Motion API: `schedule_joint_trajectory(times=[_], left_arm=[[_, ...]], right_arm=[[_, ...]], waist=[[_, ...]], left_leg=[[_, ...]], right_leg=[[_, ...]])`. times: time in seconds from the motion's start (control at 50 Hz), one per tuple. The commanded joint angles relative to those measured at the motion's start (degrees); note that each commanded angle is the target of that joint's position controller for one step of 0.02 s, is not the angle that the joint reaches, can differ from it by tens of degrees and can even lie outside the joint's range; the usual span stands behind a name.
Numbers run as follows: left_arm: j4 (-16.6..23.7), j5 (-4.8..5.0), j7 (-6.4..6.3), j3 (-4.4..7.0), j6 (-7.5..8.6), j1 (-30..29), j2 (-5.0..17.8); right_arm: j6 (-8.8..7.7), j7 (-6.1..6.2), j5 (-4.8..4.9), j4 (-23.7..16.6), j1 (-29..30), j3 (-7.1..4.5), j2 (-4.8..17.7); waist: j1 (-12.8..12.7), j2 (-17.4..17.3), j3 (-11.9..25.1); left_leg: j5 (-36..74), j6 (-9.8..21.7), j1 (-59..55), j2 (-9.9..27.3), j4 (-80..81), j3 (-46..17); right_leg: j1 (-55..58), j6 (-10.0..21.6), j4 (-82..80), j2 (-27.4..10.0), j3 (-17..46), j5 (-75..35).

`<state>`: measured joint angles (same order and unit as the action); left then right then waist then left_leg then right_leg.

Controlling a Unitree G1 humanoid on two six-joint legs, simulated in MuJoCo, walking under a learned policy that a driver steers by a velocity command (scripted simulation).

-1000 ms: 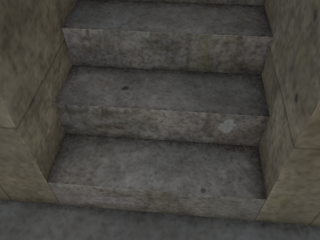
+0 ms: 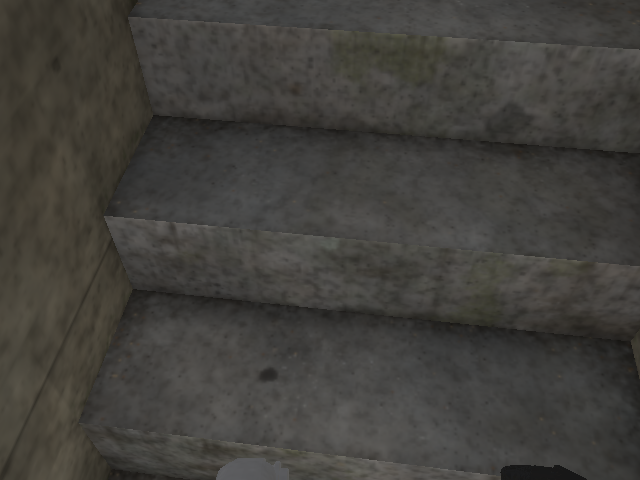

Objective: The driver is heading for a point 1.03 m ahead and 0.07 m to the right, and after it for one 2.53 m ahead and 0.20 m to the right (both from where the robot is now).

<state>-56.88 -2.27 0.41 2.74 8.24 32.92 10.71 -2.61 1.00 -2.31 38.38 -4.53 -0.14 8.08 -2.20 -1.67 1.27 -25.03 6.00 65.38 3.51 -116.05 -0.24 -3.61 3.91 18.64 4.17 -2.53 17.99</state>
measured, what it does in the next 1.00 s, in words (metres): climbs: left foot 0.19 m higher, then right foot 0.19 m higher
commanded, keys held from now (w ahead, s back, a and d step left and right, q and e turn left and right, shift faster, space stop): w+shift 0.72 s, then w+e+shift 0.26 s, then e+shift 0.02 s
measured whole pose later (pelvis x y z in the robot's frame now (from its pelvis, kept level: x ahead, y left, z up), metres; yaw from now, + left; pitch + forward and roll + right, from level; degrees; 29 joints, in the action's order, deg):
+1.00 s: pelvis +0.76 +0.05 +0.52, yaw -6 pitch +4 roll +3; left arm -41.4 -3.1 1.6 4.7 6.0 15.4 10.6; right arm -6.6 2.6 -2.4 49.2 -12.2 -3.4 13.1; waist -2.9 2.8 2.8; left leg -25.8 0.2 27.3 1.2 -49.6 8.6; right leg -53.4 11.6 128.0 6.8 7.7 10.0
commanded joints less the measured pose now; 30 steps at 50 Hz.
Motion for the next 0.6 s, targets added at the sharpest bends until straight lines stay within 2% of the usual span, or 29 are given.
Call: schedule_joint_trajectory(times=[0.02, 0.04, 0.06, 0.08, 0.1, 0.12, 0.14, 0.16, 0.18, 0.2, 0.22, 0.24, 0.26, 0.28, 0.3, 0.32, 0.34, 0.38, 0.4, 0.42, 0.44, 0.46, 0.48, 0.5, 0.52, 0.54, 0.56, 0.58, 0.6], left_arm=[[-0.05, -0.5, -0.29, -0.33, 1.02, 3.37, 4.92], [-0.46, 0.7, -0.14, -1.26, -0.05, 0.5, 4.11], [-0.64, 1.52, -0.99, -1.72, -1.08, -0.28, 4.24], [1.03, 3.72, -1.99, -2.47, -1.76, -5.14, 4.28], [3.52, 7.1, -2.5, -2.52, -0.82, -4.22, 6.76], [4.97, 7.22, -1.78, 0.03, 0.74, -7.05, 18.13], [6.22, 8.54, -0.84, 3.3, 1.54, -11.88, 25.15], [6.57, 8.05, 0.25, 4.14, 1.96, -11.66, 23.13], [9.48, 7.29, 2.97, 2.88, 2.74, -12.46, 12.49], [12.31, 3.07, 3.55, 2.29, 3.29, -10.03, 6.69], [16.14, -0.02, 3.06, 0.79, 2.67, -11.31, 1.18], [18.45, -1.52, 2.66, -0.22, 2.17, -15.42, -1.19], [22.2, -1.66, 2.05, -1.54, 1.81, -22.29, -5.16], [24.05, -2.49, 1.4, -3.32, -0.33, -25.89, -10.22], [23.98, -1.66, 0.44, -4.68, -1.41, -25.7, -12.48], [24.48, -0.46, -0.3, -5.03, -2.27, -26.91, -11.96], [26.85, 0.98, -1.61, -5.24, -3.32, -31.88, -11.54], [31.7, 2.26, -3.16, -6.18, -4.14, -42.27, -10.23], [34.89, 2.13, -3.96, -7.15, -4.82, -46.62, -9.64], [33.34, 4.98, -3.83, -6.96, -6.04, -41.79, -5.15], [29.01, 5.48, -2.89, -6.36, -7.46, -36.05, -1.6], [25.09, 4.64, -2.98, -5.56, -7.8, -27.72, 1.02], [22.49, 3.8, -3.5, -5.53, -8.71, -20.53, 1.57], [20.29, 3.27, -2.92, -4.43, -9.04, -15.4, 3.67], [19.47, 3.81, -1.69, -4.13, -7.88, -17.26, 5.89], [17.71, 3.87, -0.92, -2.13, -6.7, -11.7, 9.02], [13.12, 2.0, -0.16, 0.29, -6.1, -15.17, 10.4], [12.72, -0.48, -0.83, 1.91, -5.59, -14.06, 10.8], [11.78, -0.03, -0.54, 2.56, -4.69, -14.17, 9.62]], right_arm=[[-1.02, 2.31, 1.89, -15.22, 20.49, 2.78, -3.73], [-1.84, 1.58, 1.25, -17.83, 22.76, 4.59, -3.57], [-1.83, 0.61, 0.89, -19.09, 24.17, 4.61, -2.54], [-1.21, -0.43, 1.01, -18.25, 17.92, 6.19, -4.36], [-1.3, -0.64, 2.26, -14.18, 9.04, 4.96, -2.52], [-0.15, 0.97, 2.22, -11.23, -5.14, 2.6, 1.84], [1.42, 1.72, 1.39, -9.47, -16.11, 0.0, 6.53], [1.9, 0.8, -0.8, -6.84, -17.09, -2.03, 10.85], [2.05, 2.09, -2.24, -1.64, -22.58, -4.63, 16.86], [2.91, 2.91, -0.25, 1.56, -22.31, -6.41, 19.86], [1.39, 1.91, 1.05, 2.05, -14.34, -5.58, 14.81], [0.64, 1.57, 1.95, 5.2, -8.73, -4.25, 8.9], [-0.48, 0.89, 0.25, 8.76, -9.15, -3.3, 5.02], [-2.3, 0.28, 0.68, 13.79, -13.89, -3.3, 3.64], [-3.95, -0.15, 0.42, 16.75, -17.93, -2.38, 0.85], [-4.91, -0.73, 0.61, 18.65, -19.88, -1.47, -1.28], [-5.98, -1.83, 0.13, 20.5, -19.86, -1.3, -0.75], [-6.86, -2.33, 1.15, 22.51, -21.02, -0.44, 1.53], [-7.33, -2.52, 3.53, 22.21, -20.21, 0.11, 2.62], [-6.96, -0.76, 5.87, 21.23, -17.24, 0.06, 4.17], [-7.75, 0.77, 8.1, 19.41, -17.87, 0.11, 7.76], [-9.75, 1.63, 9.18, 15.91, -16.15, -0.67, 14.02], [-10.76, 1.93, 8.42, 14.19, -11.69, -3.37, 22.4], [-9.94, 1.87, 8.18, 12.44, -8.63, -5.67, 25.87], [-8.92, 1.87, 8.3, 9.83, -8.26, -6.03, 22.74], [-8.24, 2.0, 6.39, 5.3, -2.11, -5.82, 18.45], [-8.37, 1.75, 0.41, 0.69, -4.28, -3.85, 7.62], [-8.17, 1.73, -1.65, -2.24, -8.43, -2.74, 1.05], [-6.83, 2.94, -2.25, -5.8, -5.89, -0.33, -4.72]], waist=[[0.36, 5.72, -14.3], [2.54, 1.4, -13.51], [1.8, -0.81, -12.45], [4.91, -2.03, -6.55], [6.08, 0.6, 5.28], [14.94, 9.45, 17.52], [21.03, 14.12, 27.29], [19.77, 8.82, 29.05], [16.32, -11.28, 21.21], [13.12, -20.26, 26.27], [6.31, -9.01, 18.78], [3.23, 0.97, 8.66], [2.76, 2.55, 3.64], [2.36, 4.48, -1.97], [2.14, 2.8, -5.25], [1.4, 3.59, -6.36], [1.38, 0.42, -8.07], [1.24, -1.65, -11.0], [-1.71, 0.64, -13.14], [-5.33, -0.64, -9.88], [-6.13, 2.05, 1.79], [-8.24, 1.11, 9.91], [-12.21, -1.52, 16.4], [-14.71, -4.35, 23.37], [-12.36, -1.75, 25.87], [-16.93, 2.07, 21.38], [-8.06, 12.26, 12.23], [-4.26, 3.42, 12.39], [-1.3, -0.95, 9.37]], left_leg=[[-13.42, 3.17, 31.95, -0.26, -16.01, -4.45], [-11.24, 3.28, 20.68, 1.46, 2.54, -0.4], [-7.37, 2.27, 9.6, 1.28, 12.45, 6.63], [-0.28, 1.96, -21.27, 0.14, 33.38, 12.29], [6.25, 0.52, -47.82, -6.63, 34.87, 16.18], [2.97, 0.65, -57.83, -8.24, 34.14, 12.25], [1.69, 0.72, -59.63, -8.83, 43.97, 8.43], [-0.01, 0.94, -60.04, -11.31, 57.58, 4.09], [-1.84, 5.66, -64.94, 3.68, 81.14, -29.84], [-5.53, 4.38, -68.24, 13.0, 101.64, -61.93], [-13.55, 2.82, -61.56, 12.65, 99.22, -58.66], [-13.3, 3.29, -52.79, 10.31, 94.52, -48.48], [-6.75, 3.61, -49.61, 10.52, 92.93, -39.47], [-0.55, 3.23, -46.67, 6.95, 90.09, -26.81], [14.01, 1.41, -48.36, 6.11, 89.73, -17.21], [23.1, -0.49, -47.65, 4.99, 91.16, -10.53], [25.98, -1.45, -45.34, 4.43, 95.68, -6.32], [35.85, -2.82, -39.68, 3.1, 103.66, 0.33], [37.19, -5.22, -30.86, 1.08, 109.16, 3.86], [50.04, -3.46, -19.02, -1.29, 114.56, 8.83], [71.95, -0.01, -18.78, -1.45, 114.97, 8.45], [108.7, 2.57, -26.33, 3.61, 109.47, 7.19], [125.92, 4.32, -38.12, 8.85, 101.07, 6.06], [132.51, 3.73, -52.95, 9.69, 87.03, 4.78], [126.76, 2.3, -58.45, 6.74, 72.37, 3.23], [110.26, 0.53, -61.91, 2.34, 42.43, 2.64], [25.03, -4.11, -29.59, -10.09, 17.97, -4.04], [15.72, -1.55, -6.19, -16.36, -15.82, -14.34], [14.92, 1.81, 2.11, -12.85, -22.98, -17.81]], right_leg=[[5.88, 8.1, -11.59, -21.93, 11.64, -12.72], [-2.21, 3.65, -15.49, -16.87, 4.46, -14.66], [-8.45, 4.5, -21.23, -14.92, 1.79, -26.99], [-21.6, 5.41, -26.03, -11.08, -3.53, -47.27], [-25.19, 9.71, -17.28, -11.59, -1.14, -85.89], [-15.55, 10.74, -2.43, -17.04, -0.19, -116.73], [-3.95, 9.64, 13.59, -19.89, 1.99, -127.17], [0.7, 7.79, 29.16, -16.84, 2.74, -116.96], [-20.87, 3.21, 54.94, -4.18, 9.26, -58.39], [-30.72, 2.67, 81.35, 6.73, 21.0, -19.97], [-40.12, 2.81, 96.54, 3.99, 23.12, -21.7], [-46.05, 3.48, 99.67, 1.37, 17.65, -24.73], [-54.35, 4.91, 110.14, 2.0, 16.87, -20.37], [-62.37, 6.44, 118.45, 1.67, 15.21, -14.65], [-69.58, 7.06, 123.69, 1.77, 15.42, -12.01], [-71.68, 6.46, 120.72, 1.86, 14.81, -8.15], [-74.53, 6.15, 123.17, 3.44, 10.93, 1.09], [-76.13, 5.17, 117.88, 2.97, 5.02, 9.0], [-66.99, 5.31, 100.04, 0.06, 0.8, 9.45], [-41.25, 3.26, 78.47, -0.45, -8.04, 4.78], [-19.08, 3.08, 72.37, 2.17, -13.27, -3.72], [-10.03, 2.46, 71.25, 3.07, -15.51, -3.3], [-9.18, 2.83, 65.23, 1.71, -11.3, -1.73], [-12.23, 4.15, 56.15, 1.54, -8.66, 0.23], [-11.74, 3.99, 39.97, 3.82, -6.13, 4.96], [-13.39, 10.25, 16.52, 3.61, 0.23, 5.1], [-0.99, 17.55, 16.18, -6.38, 18.34, -24.42], [3.17, 23.51, 12.86, -17.21, 41.09, -35.43], [-0.65, 21.92, 10.22, -16.7, 42.13, -8.87]])
Next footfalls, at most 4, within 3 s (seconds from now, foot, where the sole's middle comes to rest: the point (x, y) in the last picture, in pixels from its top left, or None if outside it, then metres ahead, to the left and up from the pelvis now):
0.16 left None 0.31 0.12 -0.59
0.54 right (357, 384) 0.52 0.00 -0.40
0.86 left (257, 166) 0.81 0.17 -0.21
1.20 right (447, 0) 1.01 -0.13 -0.01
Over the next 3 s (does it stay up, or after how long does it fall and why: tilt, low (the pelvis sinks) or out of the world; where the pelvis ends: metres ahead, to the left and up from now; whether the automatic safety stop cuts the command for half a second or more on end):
stays up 1.24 -0.12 0.93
